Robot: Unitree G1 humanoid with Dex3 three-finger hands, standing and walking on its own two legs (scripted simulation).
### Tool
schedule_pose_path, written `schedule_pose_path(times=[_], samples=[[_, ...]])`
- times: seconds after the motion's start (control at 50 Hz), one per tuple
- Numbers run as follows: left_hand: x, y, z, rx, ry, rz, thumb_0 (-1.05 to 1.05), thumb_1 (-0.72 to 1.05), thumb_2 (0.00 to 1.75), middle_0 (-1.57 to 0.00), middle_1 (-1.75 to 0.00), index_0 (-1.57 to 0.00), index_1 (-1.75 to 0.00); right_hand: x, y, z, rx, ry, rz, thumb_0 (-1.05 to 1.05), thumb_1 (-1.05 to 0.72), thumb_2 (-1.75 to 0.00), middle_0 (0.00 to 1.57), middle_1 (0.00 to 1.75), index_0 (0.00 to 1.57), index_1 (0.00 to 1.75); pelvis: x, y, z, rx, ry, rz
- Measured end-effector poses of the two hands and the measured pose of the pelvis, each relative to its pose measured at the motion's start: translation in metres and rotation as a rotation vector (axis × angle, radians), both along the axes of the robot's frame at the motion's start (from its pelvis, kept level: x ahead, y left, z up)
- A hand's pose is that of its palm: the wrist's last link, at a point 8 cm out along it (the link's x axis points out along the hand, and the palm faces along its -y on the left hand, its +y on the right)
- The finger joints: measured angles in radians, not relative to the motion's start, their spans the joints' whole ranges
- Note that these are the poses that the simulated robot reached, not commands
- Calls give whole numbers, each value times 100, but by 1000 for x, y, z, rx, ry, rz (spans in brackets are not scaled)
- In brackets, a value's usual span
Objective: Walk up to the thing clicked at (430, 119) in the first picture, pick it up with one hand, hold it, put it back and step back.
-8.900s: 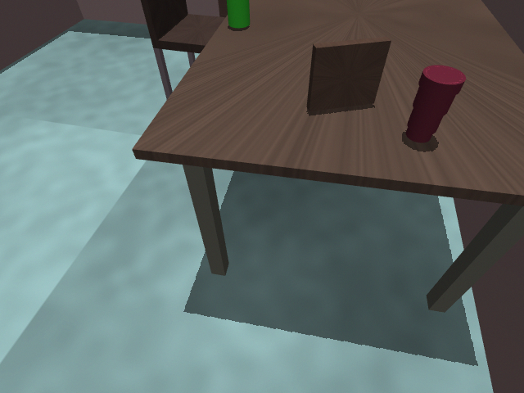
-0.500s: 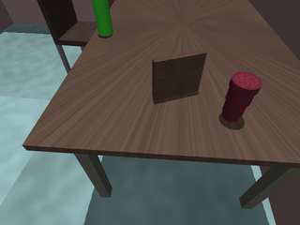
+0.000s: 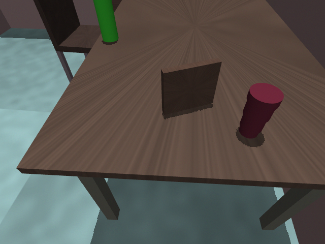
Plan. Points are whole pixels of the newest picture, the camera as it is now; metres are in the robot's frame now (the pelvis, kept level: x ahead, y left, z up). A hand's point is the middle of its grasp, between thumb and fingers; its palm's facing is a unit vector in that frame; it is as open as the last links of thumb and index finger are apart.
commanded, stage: stand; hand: right
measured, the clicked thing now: (256, 113) +0.48 -0.24 +0.05
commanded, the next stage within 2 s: rise first in 1.54 s
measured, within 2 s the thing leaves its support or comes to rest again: neither
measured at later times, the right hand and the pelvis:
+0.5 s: hand out of the picture +0.07 -0.25 -0.16, palm faces -0.03 +0.94 -0.34, open 7.4 cm; pelvis -0.01 +0.00 +0.00, yaw +0 degrees
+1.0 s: hand out of the picture +0.07 -0.25 -0.16, palm faces -0.03 +0.94 -0.34, open 7.4 cm; pelvis +0.00 +0.00 +0.00, yaw +0 degrees
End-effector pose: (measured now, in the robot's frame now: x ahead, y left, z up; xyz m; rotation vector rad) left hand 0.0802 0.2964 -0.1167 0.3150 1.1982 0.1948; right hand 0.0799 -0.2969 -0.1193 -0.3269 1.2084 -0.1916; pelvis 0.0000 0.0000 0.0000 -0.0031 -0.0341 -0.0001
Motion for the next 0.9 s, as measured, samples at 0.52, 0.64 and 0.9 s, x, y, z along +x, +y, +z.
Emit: schedule_pose_path(times=[0.52,0.64,0.9], samples=[[-21,2,-2,2,40,9,0,90,90,-20,-30,-20,-30,-19,1,-2,5,30,-12,0,-90,-90,20,30,20,30,-5,0,1,1,-8,-4],[-24,2,-2,2,47,8,0,90,90,-20,-30,-20,-30,-22,1,-3,5,38,-13,0,-90,-90,20,30,20,30,-6,1,1,1,-6,-4],[-21,2,-3,0,44,4,0,90,90,-20,-30,-20,-30,-21,1,-2,3,39,-10,0,-90,-90,20,30,20,30,-5,1,0,1,-4,-4]])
